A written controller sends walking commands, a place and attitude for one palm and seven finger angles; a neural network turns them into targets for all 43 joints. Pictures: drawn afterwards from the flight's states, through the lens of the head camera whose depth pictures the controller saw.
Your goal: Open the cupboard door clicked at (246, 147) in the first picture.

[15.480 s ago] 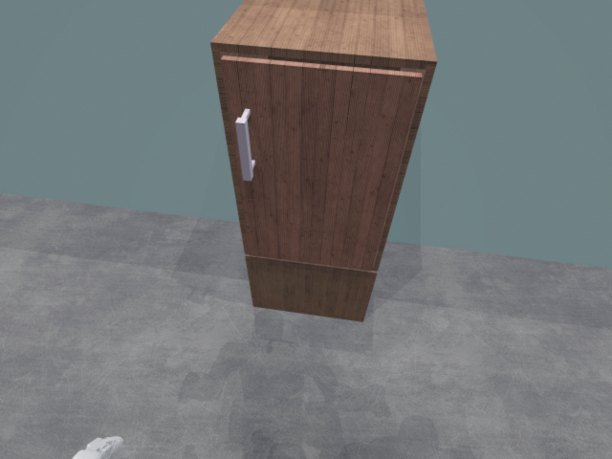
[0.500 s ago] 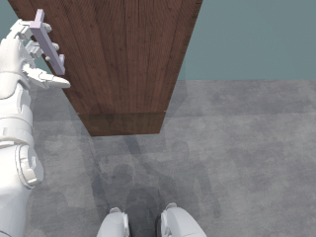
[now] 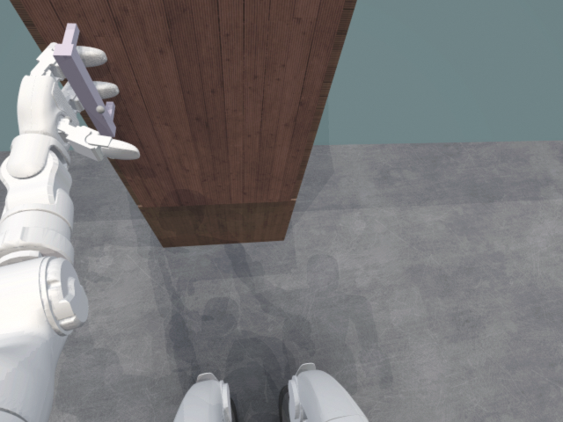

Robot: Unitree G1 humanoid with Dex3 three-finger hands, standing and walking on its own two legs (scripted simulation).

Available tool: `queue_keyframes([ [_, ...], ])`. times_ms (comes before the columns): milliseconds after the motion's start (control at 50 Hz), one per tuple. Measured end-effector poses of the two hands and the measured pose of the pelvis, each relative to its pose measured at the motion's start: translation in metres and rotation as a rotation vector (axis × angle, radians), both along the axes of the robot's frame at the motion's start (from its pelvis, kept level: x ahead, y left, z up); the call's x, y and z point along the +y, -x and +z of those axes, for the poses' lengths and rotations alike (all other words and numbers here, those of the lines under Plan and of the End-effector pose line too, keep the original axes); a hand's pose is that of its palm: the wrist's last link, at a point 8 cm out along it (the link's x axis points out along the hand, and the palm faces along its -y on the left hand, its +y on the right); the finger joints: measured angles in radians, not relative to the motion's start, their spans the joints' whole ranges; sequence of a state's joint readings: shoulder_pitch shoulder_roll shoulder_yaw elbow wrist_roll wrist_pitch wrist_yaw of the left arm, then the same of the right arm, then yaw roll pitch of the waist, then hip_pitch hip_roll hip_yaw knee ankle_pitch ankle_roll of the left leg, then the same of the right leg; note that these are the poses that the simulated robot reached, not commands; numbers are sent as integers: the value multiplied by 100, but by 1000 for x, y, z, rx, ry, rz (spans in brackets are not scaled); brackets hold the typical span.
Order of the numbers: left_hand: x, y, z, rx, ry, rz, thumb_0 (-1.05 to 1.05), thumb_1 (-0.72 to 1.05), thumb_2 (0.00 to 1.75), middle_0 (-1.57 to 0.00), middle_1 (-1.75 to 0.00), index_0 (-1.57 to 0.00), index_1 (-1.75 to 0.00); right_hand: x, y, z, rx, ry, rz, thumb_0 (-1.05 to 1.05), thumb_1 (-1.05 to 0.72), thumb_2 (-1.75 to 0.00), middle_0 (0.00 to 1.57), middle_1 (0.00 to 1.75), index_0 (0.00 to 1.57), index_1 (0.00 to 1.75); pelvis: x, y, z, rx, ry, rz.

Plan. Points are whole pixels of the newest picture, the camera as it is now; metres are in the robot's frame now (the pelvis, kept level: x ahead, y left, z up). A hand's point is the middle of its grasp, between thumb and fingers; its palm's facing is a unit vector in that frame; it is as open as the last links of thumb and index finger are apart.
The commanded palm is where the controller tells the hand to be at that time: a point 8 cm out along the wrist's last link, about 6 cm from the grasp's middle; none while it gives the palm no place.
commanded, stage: slide the fingers in behind the handle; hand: left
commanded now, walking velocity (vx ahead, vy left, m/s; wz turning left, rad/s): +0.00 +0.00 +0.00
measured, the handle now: (91, 86) +0.57 +0.21 +0.07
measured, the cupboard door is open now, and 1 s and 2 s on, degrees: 0 0 45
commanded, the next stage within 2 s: close the thumb around the handle in 0.06 s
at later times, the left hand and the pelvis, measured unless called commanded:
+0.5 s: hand (101, 109) +0.53 +0.19 +0.08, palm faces +0.00 -1.00 -0.03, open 10.6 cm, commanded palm +0.51 +0.23 +0.07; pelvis +0.00 +0.00 +0.00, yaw +0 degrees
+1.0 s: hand (109, 109) +0.53 +0.18 +0.08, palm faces -0.01 -1.00 -0.02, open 5.2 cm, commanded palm +0.50 +0.22 +0.07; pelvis +0.00 +0.00 +0.00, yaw +0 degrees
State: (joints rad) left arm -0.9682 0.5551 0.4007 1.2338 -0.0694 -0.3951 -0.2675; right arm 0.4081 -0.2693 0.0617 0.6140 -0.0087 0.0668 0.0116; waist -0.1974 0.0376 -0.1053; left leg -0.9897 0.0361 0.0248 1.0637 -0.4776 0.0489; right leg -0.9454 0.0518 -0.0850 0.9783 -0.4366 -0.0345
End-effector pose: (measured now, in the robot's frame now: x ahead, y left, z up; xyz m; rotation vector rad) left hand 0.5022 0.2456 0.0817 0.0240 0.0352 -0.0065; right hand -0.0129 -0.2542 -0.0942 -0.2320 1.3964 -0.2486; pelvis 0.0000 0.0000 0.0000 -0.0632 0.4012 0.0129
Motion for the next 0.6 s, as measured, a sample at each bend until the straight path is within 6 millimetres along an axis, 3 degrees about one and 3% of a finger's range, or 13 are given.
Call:
queue_keyframes([
  [300,0,0,-2,-15,-2,6,-2,-43,33,-32,-122,-33,-122,0,5,1,23,13,4,0,-91,-90,21,30,20,30,4,1,-2,8,4,4],
  [600,-2,-4,-3,-9,1,4,-1,26,62,-36,-128,-37,-128,3,5,0,25,9,3,0,-91,-90,21,30,20,30,5,-1,-1,8,5,3],
])
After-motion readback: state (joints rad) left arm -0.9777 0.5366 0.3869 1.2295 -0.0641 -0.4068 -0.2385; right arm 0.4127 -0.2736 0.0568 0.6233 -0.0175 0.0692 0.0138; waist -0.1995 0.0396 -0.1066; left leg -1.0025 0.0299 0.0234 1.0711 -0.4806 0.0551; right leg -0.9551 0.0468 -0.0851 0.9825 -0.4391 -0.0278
